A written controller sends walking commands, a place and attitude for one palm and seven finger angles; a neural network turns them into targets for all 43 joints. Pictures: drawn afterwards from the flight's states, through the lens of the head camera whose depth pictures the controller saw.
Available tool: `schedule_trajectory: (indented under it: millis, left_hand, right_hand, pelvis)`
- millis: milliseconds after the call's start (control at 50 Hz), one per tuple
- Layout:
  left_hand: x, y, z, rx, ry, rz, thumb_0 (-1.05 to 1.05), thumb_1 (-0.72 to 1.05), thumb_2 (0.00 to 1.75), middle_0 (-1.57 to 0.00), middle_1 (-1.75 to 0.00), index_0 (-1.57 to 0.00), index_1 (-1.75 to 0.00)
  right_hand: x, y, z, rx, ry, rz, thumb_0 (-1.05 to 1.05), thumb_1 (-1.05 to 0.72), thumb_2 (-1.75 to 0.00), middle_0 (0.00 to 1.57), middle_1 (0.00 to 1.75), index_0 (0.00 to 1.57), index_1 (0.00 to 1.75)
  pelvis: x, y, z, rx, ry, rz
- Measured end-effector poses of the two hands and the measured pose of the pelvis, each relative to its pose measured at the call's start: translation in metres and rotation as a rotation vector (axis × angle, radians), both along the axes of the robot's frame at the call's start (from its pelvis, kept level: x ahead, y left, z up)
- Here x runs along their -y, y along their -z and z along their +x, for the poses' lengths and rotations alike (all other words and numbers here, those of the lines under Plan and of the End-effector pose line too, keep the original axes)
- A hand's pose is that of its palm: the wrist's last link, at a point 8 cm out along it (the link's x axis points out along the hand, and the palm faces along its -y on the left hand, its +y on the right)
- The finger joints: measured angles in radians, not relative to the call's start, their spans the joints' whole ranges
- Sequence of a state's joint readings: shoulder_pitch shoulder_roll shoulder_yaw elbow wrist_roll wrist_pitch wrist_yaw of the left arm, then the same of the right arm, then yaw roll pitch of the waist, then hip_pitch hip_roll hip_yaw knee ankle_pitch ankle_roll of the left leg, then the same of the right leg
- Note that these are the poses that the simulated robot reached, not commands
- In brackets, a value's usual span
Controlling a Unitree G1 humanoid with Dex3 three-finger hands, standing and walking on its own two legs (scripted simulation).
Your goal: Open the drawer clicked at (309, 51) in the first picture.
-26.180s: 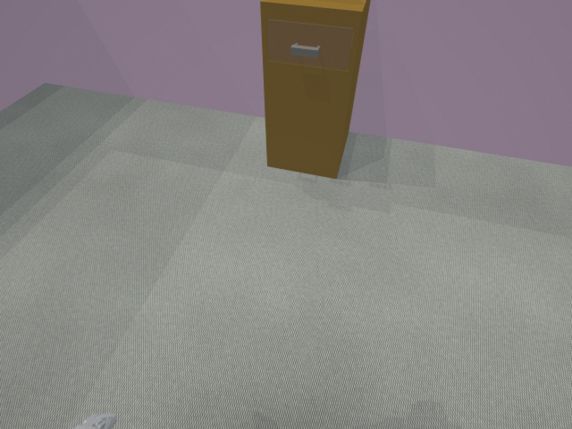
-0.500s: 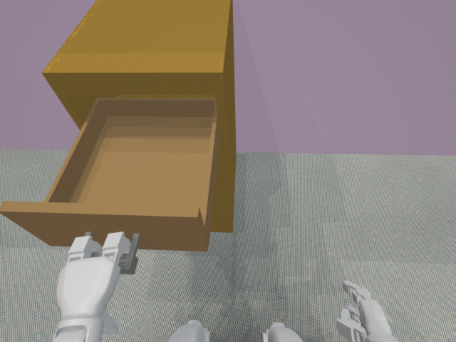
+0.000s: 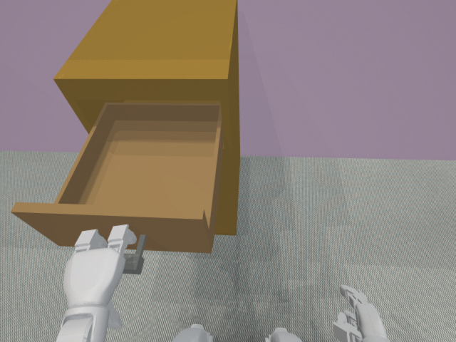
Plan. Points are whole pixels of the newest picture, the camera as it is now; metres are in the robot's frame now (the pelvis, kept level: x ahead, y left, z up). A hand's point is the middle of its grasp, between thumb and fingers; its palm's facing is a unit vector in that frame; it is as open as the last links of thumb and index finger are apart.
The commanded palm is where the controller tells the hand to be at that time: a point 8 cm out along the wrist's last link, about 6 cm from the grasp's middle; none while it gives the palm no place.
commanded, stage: lift the hand off the handle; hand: left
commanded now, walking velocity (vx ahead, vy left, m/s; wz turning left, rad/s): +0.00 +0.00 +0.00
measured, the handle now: (115, 250) +0.28 +0.24 -0.03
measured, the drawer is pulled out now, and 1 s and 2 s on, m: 0.30 0.30 0.30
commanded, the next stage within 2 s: none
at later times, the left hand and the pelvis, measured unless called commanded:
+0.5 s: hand (98, 270) +0.23 +0.24 +0.01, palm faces +0.01 -0.08 -1.00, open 13.8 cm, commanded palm +0.21 +0.24 +0.07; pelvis +0.01 +0.01 +0.02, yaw +0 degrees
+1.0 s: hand (88, 262) +0.23 +0.24 +0.05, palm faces +0.03 -0.10 -1.00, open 13.7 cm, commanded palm +0.21 +0.24 +0.11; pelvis +0.02 +0.01 +0.03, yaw +0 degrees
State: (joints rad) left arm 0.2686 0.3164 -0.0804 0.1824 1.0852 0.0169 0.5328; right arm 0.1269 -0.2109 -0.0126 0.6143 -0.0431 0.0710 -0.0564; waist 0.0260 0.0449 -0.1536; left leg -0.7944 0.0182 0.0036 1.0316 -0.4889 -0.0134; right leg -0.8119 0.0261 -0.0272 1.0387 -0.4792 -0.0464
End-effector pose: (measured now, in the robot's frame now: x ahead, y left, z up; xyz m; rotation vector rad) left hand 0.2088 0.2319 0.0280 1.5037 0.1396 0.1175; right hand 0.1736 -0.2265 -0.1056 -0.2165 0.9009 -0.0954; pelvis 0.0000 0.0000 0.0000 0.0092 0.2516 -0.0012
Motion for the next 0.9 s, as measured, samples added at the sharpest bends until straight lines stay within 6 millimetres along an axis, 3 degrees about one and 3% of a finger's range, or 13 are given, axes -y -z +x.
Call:
schedule_trajectory:
  millis: [260, 900]
  left_hand:
    - [-0.011, -0.021, -0.003, 0.007, -0.039, 0.001, 0.00, -0.49, 0.30, -0.33, -1.20, -0.32, -1.20]
    - [-0.011, -0.065, 0.002, 0.027, 0.009, -0.030, 0.00, -0.49, 0.30, -0.32, -1.20, -0.35, -1.22]
  right_hand:
    - [0.004, -0.017, 0.010, 0.018, -0.017, -0.016, 0.01, -0.90, -0.90, 0.20, 0.29, 0.20, 0.30]
    - [-0.020, -0.041, 0.035, 0.056, -0.063, 0.028, 0.01, -0.90, -0.90, 0.20, 0.29, 0.20, 0.30]
  pelvis:
    - [-0.002, -0.011, 0.005, 0.033, -0.006, -0.002]
    - [-0.011, -0.031, 0.020, 0.092, -0.003, -0.006]
